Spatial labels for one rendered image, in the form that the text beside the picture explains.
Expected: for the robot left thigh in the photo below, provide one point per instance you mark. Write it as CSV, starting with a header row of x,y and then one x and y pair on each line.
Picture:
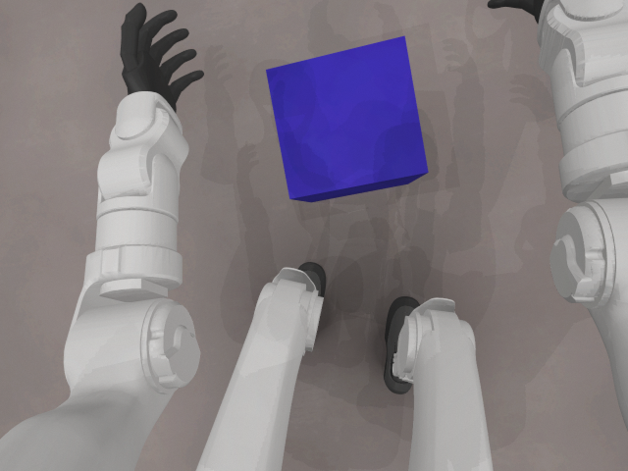
x,y
250,430

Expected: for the robot left hand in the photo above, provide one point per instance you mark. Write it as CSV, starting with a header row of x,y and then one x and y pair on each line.
x,y
141,70

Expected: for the robot right hand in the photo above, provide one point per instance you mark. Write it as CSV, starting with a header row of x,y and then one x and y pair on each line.
x,y
533,7

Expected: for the robot right forearm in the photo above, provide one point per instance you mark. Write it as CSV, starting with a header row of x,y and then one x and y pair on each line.
x,y
584,50

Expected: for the carton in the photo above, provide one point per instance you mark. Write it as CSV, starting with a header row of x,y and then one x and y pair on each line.
x,y
348,122

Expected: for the robot left forearm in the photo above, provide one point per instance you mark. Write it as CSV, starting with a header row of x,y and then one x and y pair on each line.
x,y
136,254

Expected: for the right robot shin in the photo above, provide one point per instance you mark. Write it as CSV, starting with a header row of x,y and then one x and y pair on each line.
x,y
441,304

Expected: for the right robot upper arm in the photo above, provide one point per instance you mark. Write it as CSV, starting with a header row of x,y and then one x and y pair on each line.
x,y
589,265

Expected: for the left robot upper arm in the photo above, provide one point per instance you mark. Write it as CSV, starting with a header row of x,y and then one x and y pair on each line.
x,y
123,364

